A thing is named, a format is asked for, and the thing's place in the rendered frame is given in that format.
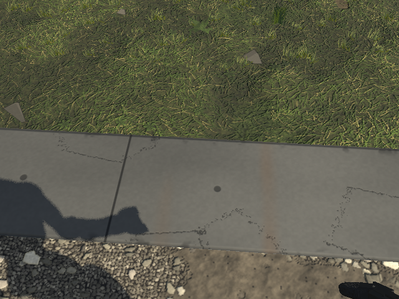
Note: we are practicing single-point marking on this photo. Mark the right robot hand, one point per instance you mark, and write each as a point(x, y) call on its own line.
point(356, 290)

